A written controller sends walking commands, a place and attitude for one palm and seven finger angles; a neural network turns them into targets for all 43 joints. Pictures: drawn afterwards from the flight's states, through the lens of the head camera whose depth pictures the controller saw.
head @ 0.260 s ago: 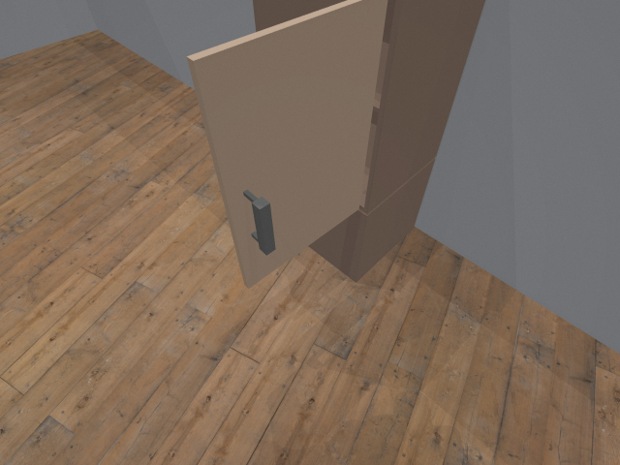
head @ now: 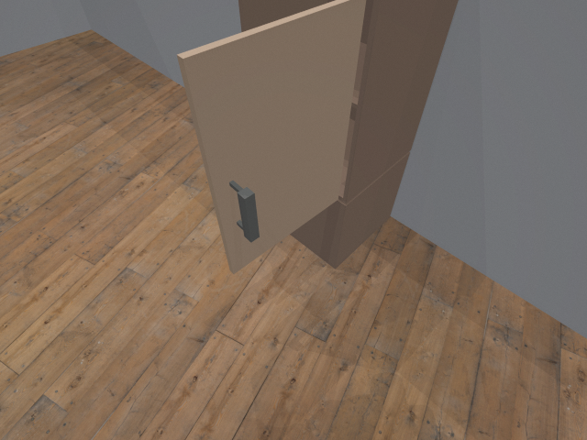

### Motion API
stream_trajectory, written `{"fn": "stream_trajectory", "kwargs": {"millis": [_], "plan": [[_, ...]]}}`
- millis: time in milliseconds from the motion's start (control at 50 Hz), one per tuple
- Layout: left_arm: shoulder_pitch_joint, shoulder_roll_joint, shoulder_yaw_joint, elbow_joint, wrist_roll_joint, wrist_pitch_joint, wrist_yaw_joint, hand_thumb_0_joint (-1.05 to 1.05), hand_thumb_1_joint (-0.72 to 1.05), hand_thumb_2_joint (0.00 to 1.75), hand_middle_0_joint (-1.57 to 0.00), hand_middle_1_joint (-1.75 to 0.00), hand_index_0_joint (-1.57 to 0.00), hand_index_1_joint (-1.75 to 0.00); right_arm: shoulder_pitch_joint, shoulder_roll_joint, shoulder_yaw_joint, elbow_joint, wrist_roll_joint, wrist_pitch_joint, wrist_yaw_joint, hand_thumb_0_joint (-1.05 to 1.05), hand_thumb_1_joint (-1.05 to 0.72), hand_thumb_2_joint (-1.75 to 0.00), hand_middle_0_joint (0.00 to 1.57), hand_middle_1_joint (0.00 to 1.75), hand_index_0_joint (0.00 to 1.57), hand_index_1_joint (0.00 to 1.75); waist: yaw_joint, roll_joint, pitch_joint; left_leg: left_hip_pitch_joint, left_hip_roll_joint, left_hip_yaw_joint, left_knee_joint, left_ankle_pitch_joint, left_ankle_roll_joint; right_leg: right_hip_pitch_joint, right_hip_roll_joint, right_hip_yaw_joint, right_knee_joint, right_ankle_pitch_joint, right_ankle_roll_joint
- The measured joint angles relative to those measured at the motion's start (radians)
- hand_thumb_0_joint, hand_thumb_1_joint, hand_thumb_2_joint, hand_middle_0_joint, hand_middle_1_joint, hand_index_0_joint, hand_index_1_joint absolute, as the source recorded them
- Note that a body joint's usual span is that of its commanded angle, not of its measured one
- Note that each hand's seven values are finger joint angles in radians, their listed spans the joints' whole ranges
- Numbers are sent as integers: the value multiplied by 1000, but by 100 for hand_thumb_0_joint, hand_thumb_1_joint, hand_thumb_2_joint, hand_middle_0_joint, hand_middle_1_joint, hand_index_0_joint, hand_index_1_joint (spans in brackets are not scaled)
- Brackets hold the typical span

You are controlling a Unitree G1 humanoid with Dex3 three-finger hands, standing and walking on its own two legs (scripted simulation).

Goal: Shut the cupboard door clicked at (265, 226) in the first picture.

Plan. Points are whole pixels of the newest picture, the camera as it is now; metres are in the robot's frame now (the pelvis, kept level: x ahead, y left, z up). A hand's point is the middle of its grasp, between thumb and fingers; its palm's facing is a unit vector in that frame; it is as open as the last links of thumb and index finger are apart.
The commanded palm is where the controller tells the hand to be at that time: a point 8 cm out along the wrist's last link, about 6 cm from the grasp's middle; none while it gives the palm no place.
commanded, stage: stand and wait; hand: left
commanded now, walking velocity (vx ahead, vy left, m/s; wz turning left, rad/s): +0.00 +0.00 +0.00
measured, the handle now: (243, 210) +0.58 +0.15 -0.11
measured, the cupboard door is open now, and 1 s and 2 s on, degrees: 87 87 87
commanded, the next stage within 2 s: look at it before walking up in 0.02 s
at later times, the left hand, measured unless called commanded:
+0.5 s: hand out of the picture +0.07 +0.24 -0.16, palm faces -0.02 -0.95 -0.32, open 7.4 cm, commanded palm none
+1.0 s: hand out of the picture +0.06 +0.21 -0.18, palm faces -0.10 -0.95 -0.28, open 7.4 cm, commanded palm none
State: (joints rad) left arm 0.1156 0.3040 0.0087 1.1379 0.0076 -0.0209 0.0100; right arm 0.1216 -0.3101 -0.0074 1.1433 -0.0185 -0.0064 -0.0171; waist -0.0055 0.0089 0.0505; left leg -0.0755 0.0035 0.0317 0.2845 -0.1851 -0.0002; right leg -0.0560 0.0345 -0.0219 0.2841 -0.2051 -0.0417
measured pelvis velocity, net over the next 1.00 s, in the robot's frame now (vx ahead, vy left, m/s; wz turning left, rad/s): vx -0.01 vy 0.00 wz -0.13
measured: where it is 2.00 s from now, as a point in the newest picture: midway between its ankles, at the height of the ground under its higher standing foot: outside the picture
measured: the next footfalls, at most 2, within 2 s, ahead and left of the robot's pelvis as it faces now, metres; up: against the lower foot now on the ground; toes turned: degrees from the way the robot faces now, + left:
left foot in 1.56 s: +0.07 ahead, +0.10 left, +0.00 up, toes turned -26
right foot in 1.86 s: -0.08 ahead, -0.16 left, +0.00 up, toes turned -39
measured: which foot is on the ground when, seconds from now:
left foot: down 0.00-1.00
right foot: down 0.00-1.00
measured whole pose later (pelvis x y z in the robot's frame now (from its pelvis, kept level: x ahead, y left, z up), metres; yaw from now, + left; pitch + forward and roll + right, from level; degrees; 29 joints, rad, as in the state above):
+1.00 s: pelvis -0.01 +0.00 -0.01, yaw -7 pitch -1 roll +2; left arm 0.16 0.26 0.04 1.04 0.02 0.07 0.00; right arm 0.14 -0.23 -0.03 1.04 -0.03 0.02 -0.04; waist 0.02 -0.02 0.10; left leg -0.15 0.03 0.16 0.46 -0.28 0.01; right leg -0.29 0.04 0.04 0.73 -0.42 -0.02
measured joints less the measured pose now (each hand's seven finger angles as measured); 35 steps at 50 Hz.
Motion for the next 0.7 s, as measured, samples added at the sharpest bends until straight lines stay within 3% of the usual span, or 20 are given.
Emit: {"fn": "stream_trajectory", "kwargs": {"millis": [700], "plan": [[-10,9,-3,1,0,2,-3,1,90,90,-21,-30,-21,-29,-6,-4,3,2,1,-3,2,1,-90,-89,21,30,21,30,0,-4,8,-4,-8,0,-8,6,7,-5,-8,1,-4,4,8]]}}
